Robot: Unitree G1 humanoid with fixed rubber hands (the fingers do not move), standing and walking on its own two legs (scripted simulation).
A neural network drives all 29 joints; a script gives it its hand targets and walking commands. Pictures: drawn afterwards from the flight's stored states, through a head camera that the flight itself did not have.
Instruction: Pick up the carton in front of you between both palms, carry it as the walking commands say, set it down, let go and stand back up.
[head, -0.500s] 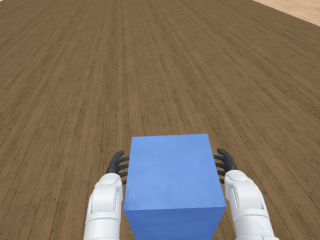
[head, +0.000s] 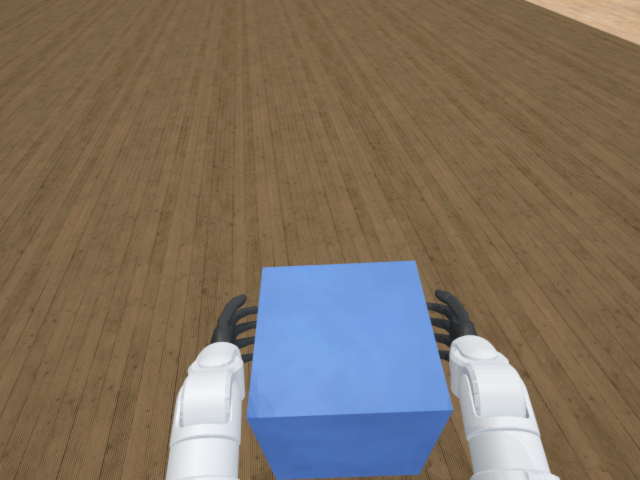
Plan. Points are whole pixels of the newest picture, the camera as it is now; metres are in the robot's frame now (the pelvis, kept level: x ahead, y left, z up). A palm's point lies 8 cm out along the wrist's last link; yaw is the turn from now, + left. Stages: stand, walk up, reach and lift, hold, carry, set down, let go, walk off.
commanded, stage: carry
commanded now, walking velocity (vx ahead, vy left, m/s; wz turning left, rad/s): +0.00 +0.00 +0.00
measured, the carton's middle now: (343, 374) +0.29 +0.00 -0.04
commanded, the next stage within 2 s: hold in 0.54 s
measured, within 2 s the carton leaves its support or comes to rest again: neither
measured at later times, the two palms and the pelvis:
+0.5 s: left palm (229, 359) +0.27 +0.14 +0.04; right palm (469, 354) +0.27 -0.15 +0.04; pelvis -0.01 -0.01 +0.00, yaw +0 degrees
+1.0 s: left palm (240, 357) +0.28 +0.13 +0.04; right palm (483, 369) +0.25 -0.17 +0.04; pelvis -0.04 +0.01 +0.00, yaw -4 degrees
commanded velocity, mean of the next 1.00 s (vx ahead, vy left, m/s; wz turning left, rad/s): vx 0.00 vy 0.00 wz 0.00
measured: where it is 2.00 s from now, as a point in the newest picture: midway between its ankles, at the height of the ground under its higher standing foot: outside the picture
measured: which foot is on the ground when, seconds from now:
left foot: down 0.00-1.00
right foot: down 0.00-1.00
